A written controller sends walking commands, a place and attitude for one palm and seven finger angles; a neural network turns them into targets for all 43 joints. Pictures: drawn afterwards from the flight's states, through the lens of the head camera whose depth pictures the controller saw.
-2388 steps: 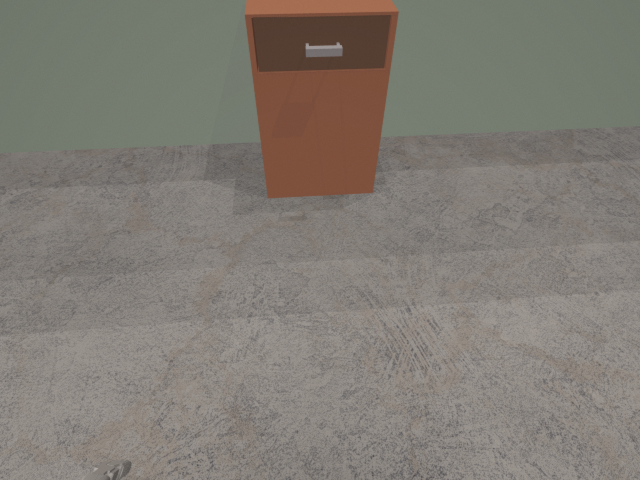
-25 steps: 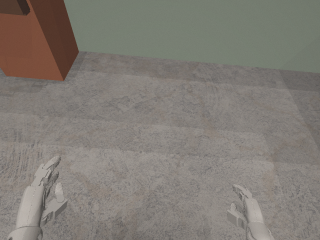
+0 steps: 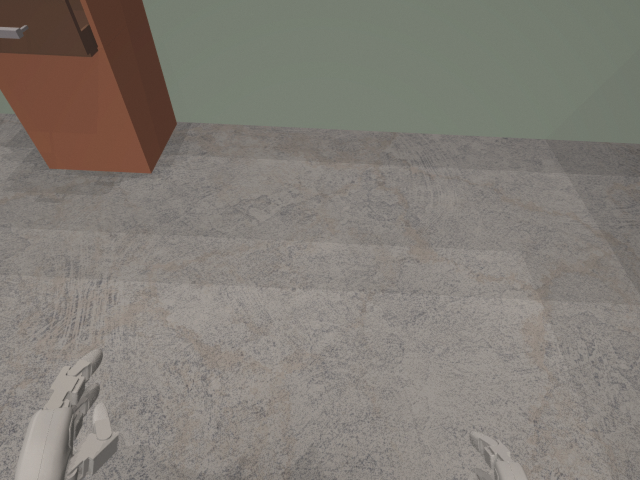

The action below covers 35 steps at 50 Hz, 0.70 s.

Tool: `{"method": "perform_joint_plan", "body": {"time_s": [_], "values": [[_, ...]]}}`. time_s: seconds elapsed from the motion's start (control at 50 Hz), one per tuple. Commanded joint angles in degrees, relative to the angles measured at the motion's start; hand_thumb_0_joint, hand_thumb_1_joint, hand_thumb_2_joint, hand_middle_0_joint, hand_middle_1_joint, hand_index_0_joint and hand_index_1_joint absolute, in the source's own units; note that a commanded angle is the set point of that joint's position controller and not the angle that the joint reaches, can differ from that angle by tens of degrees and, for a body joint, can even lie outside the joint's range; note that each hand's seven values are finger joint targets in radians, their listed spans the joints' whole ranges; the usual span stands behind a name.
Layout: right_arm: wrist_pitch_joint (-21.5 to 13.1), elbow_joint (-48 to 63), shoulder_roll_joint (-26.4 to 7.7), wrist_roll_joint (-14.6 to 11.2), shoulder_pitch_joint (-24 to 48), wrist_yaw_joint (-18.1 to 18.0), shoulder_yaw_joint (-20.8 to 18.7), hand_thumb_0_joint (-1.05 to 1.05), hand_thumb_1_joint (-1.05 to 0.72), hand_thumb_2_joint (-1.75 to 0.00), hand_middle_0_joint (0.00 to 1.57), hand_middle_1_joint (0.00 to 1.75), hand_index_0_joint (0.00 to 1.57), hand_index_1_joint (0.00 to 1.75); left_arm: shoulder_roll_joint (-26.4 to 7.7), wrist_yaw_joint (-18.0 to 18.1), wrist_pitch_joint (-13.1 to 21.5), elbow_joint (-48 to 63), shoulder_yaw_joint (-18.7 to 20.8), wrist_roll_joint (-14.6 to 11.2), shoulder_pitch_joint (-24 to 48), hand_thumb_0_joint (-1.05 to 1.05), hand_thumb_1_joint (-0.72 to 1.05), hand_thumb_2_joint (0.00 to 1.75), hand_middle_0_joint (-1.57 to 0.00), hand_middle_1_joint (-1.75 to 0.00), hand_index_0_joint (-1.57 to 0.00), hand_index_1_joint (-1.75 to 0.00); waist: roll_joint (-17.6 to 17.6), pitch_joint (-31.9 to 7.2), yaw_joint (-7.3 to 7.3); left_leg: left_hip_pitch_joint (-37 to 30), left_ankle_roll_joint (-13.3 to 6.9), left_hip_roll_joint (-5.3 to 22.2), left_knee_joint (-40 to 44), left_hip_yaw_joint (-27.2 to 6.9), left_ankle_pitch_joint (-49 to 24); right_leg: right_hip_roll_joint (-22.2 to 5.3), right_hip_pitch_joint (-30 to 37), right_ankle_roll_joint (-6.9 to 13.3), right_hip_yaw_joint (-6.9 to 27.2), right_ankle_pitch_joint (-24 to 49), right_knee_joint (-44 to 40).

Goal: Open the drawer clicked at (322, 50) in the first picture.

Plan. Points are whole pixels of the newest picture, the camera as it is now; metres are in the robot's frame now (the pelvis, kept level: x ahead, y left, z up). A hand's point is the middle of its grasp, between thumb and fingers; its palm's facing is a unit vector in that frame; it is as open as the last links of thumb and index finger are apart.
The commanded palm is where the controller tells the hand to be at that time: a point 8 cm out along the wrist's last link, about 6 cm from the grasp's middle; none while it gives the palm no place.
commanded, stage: stop stepping back and stand still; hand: left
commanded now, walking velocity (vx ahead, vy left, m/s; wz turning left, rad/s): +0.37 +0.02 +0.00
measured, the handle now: (5, 29) +1.40 +1.18 -0.07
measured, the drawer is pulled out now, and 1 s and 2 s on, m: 0.08 0.08 0.08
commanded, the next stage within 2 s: let the arm hang, fingers relaxed in 1.28 s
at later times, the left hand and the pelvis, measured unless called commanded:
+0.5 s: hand out of the picture +0.12 +0.21 +0.00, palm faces +0.32 -0.88 -0.35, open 7.4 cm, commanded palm +0.08 +0.26 +0.03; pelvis -0.06 -0.02 +0.00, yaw +1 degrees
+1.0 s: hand (97, 455) +0.14 +0.25 +0.01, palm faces +0.29 -0.90 -0.33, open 7.4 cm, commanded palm +0.10 +0.30 +0.03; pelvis -0.04 +0.01 +0.00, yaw +1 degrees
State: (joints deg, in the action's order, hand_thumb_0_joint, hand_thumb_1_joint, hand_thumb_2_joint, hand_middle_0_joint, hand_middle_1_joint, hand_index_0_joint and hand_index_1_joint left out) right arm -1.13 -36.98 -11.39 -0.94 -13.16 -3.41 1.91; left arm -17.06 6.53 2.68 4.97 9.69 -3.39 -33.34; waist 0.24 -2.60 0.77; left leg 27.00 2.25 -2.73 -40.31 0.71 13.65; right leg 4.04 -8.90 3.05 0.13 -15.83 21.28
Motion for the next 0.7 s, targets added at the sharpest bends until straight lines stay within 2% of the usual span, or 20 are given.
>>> {"method": "perform_joint_plan", "body": {"time_s": [0.0,0.02,0.04,0.06,0.08,0.1,0.12,0.14,0.16,0.2,0.26,0.32,0.34,0.38,0.4,0.44,0.5,0.6,0.64,0.68], "values": [[-5.77,7.06,-8.12,-0.15,5.56,-1.97,-3.57,0.00,-0.90,-0.90,0.20,0.30,0.20,0.30,-9.36,2.09,5.09,8.52,3.26,2.41,17.06,0.00,0.90,0.90,-0.20,-0.30,-0.20,-0.30,-3.92,-1.12,-0.96,-13.10,-2.92,2.40,15.27,1.14,0.73,-14.31,-1.82,2.58,10.82,4.01,-7.16],[-6.35,7.05,-8.68,-0.40,5.52,-2.35,-3.77,0.00,-0.90,-0.90,0.20,0.30,0.20,0.30,-10.05,2.19,5.04,9.52,3.08,2.21,18.28,0.00,0.90,0.90,-0.20,-0.30,-0.20,-0.30,-3.17,-1.54,-0.89,-16.47,-3.58,3.79,19.50,0.18,0.01,-13.05,-1.12,1.68,9.06,3.30,-3.83],[-6.82,7.75,-9.54,-0.21,3.79,-2.42,-4.41,0.00,-0.90,-0.90,0.20,0.30,0.20,0.30,-10.60,2.23,5.50,11.57,4.16,2.42,16.93,0.00,0.90,0.90,-0.20,-0.30,-0.20,-0.30,2.00,-2.25,-0.69,-21.13,-4.93,6.16,21.09,-1.84,-4.52,-10.12,-1.91,0.49,7.34,5.75,1.88],[-6.82,8.44,-9.93,-0.03,2.43,-2.32,-4.45,0.00,-0.90,-0.90,0.20,0.30,0.20,0.30,-10.78,2.55,5.64,12.73,5.07,2.69,13.63,0.00,0.90,0.90,-0.20,-0.30,-0.20,-0.30,6.82,-4.97,-1.20,-28.50,-7.63,10.35,18.86,-7.60,-14.99,-6.63,-7.03,-1.11,4.64,10.57,10.07],[-6.81,8.35,-8.25,0.70,3.05,-1.88,-3.44,0.00,-0.90,-0.90,0.20,0.30,0.20,0.30,-10.80,2.86,6.03,14.01,5.54,2.14,10.23,0.00,0.90,0.90,-0.20,-0.30,-0.20,-0.30,16.00,-6.22,-0.88,-32.61,-7.53,14.68,23.17,-18.29,-17.68,-3.79,-15.65,-1.67,-0.84,-2.92,19.11],[-7.13,8.57,-7.18,1.11,4.01,-1.56,-3.56,0.00,-0.90,-0.90,0.20,0.30,0.20,0.30,-10.34,2.76,5.98,14.02,5.78,2.13,6.90,0.00,0.90,0.90,-0.20,-0.30,-0.20,-0.30,15.86,-4.33,-0.61,-29.91,-7.38,17.38,28.45,-24.64,-7.61,-2.42,-18.51,-1.72,0.37,-10.27,27.74],[-7.34,8.95,-7.06,0.94,5.00,-1.25,-3.63,0.00,-0.90,-0.90,0.20,0.30,0.20,0.30,-10.35,2.49,6.00,13.85,6.15,2.11,4.75,0.00,0.90,0.90,-0.20,-0.30,-0.20,-0.30,11.38,-2.26,0.04,-24.88,-8.48,18.58,30.16,-25.45,1.84,-3.26,-18.71,-1.37,1.97,-9.16,31.05],[-7.16,8.74,-6.71,0.59,4.98,-1.14,-3.43,0.00,-0.90,-0.90,0.20,0.30,0.20,0.30,-8.64,2.29,5.75,12.19,5.71,1.95,2.20,0.00,0.90,0.90,-0.20,-0.30,-0.20,-0.30,5.93,0.76,-0.53,-20.48,-10.70,18.73,31.22,-23.28,7.92,-4.19,-18.93,-1.78,1.61,-6.72,31.39],[-6.95,8.54,-7.20,0.27,5.24,-1.04,-3.60,0.00,-0.90,-0.90,0.20,0.30,0.20,0.30,-6.91,2.13,5.46,9.82,5.19,2.09,0.48,0.00,0.90,0.90,-0.20,-0.30,-0.20,-0.30,3.94,2.88,-0.59,-15.97,-10.88,17.38,32.03,-19.93,12.38,-4.42,-17.60,-2.03,0.23,-4.66,29.98],[-6.61,8.74,-7.44,0.00,5.35,-1.11,-3.71,0.00,-0.90,-0.90,0.20,0.30,0.20,0.30,-5.66,1.95,5.42,7.23,5.03,2.03,-0.96,0.00,0.90,0.90,-0.20,-0.30,-0.20,-0.30,6.63,3.55,-0.59,-8.20,-9.18,14.90,33.47,-13.57,18.84,-3.89,-11.12,-1.99,-3.30,-3.13,23.60],[-5.92,9.16,-7.66,0.14,4.22,-1.78,-3.88,0.00,-0.90,-0.90,0.20,0.30,0.20,0.30,-5.43,1.74,5.72,4.90,4.40,2.05,2.18,0.00,0.90,0.90,-0.20,-0.30,-0.20,-0.30,9.91,2.41,-0.92,-2.71,-7.24,13.23,33.52,-10.21,24.28,-1.91,-2.35,-1.19,-7.39,-4.37,14.21],[-5.25,9.22,-7.70,0.48,4.48,-2.43,-3.67,0.00,-0.90,-0.90,0.20,0.30,0.20,0.30,-6.52,1.47,5.45,3.90,3.62,2.44,8.23,0.00,0.90,0.90,-0.20,-0.30,-0.20,-0.30,6.18,1.83,-0.45,2.24,-5.01,10.16,27.07,-6.66,25.00,-2.77,6.70,-0.16,-5.97,-5.32,3.24],[-5.07,9.26,-7.26,0.79,4.12,-2.46,-3.56,0.00,-0.90,-0.90,0.20,0.30,0.20,0.30,-6.74,1.47,5.75,4.69,3.01,2.67,10.30,0.00,0.90,0.90,-0.20,-0.30,-0.20,-0.30,2.76,1.22,-0.26,5.12,-4.21,8.19,19.85,-5.09,22.72,-6.01,9.07,1.46,-0.51,-8.21,-0.21],[-4.50,9.73,-6.89,0.76,4.10,-1.99,-4.03,0.00,-0.90,-0.90,0.20,0.30,0.20,0.30,-7.66,1.55,5.97,5.82,2.59,2.73,14.65,0.00,0.90,0.90,-0.20,-0.30,-0.20,-0.30,-13.04,2.08,-0.18,7.58,-2.34,2.30,-8.40,1.14,12.48,-23.57,-0.02,9.45,26.98,-27.81,-12.78],[-4.86,9.29,-7.97,0.79,4.10,-1.61,-4.05,0.00,-0.90,-0.90,0.20,0.30,0.20,0.30,-7.68,1.88,6.46,6.13,2.53,2.62,16.80,0.00,0.90,0.90,-0.20,-0.30,-0.20,-0.30,-12.30,4.08,-0.93,7.90,-1.65,2.88,-15.76,-0.93,8.65,-25.36,-2.99,10.24,27.28,-25.41,-13.92],[-4.49,7.68,-7.92,0.70,4.97,-1.29,-3.51,0.00,-0.90,-0.90,0.20,0.30,0.20,0.30,-8.07,2.11,7.19,3.81,3.48,2.63,15.12,0.00,0.90,0.90,-0.20,-0.30,-0.20,-0.30,-3.94,5.17,-1.19,7.13,-0.89,4.39,-19.89,-1.94,4.74,-22.70,-6.12,8.21,18.19,-17.75,-11.74],[-4.54,7.06,-7.50,0.64,6.26,-1.46,-3.18,0.00,-0.90,-0.90,0.20,0.30,0.20,0.30,-10.94,2.36,8.97,4.87,7.27,2.94,10.87,0.00,0.90,0.90,-0.20,-0.30,-0.20,-0.30,-3.47,2.81,-0.27,2.63,-0.68,5.39,-9.25,0.39,2.06,-19.64,-2.05,5.53,8.33,3.00,-8.19],[-5.10,8.56,-6.50,0.42,7.12,-1.75,-3.14,0.00,-0.90,-0.90,0.20,0.30,0.20,0.30,-9.24,2.61,9.17,6.96,7.52,2.20,5.01,0.00,0.90,0.90,-0.20,-0.30,-0.20,-0.30,-6.36,-0.84,1.42,-5.70,-1.69,3.56,7.78,3.60,0.65,-18.03,2.61,3.68,6.91,11.71,-5.17],[-5.45,8.59,-6.57,0.27,6.55,-1.84,-3.05,0.00,-0.90,-0.90,0.20,0.30,0.20,0.30,-7.75,2.50,8.63,6.08,6.09,1.86,5.08,0.00,0.90,0.90,-0.20,-0.30,-0.20,-0.30,-4.99,-1.46,1.01,-11.44,-1.91,3.25,14.54,3.47,-3.53,-15.59,2.12,1.41,4.66,12.32,-3.13],[-5.85,8.90,-7.88,0.02,6.23,-1.94,-3.67,0.00,-0.90,-0.90,0.20,0.30,0.20,0.30,-7.42,2.01,8.18,7.86,4.86,1.66,7.99,0.00,0.90,0.90,-0.20,-0.30,-0.20,-0.30,-2.50,-1.67,0.95,-16.83,-3.00,6.21,18.08,0.35,-11.24,-11.64,-0.09,-1.77,2.90,11.74,-0.31]]}}
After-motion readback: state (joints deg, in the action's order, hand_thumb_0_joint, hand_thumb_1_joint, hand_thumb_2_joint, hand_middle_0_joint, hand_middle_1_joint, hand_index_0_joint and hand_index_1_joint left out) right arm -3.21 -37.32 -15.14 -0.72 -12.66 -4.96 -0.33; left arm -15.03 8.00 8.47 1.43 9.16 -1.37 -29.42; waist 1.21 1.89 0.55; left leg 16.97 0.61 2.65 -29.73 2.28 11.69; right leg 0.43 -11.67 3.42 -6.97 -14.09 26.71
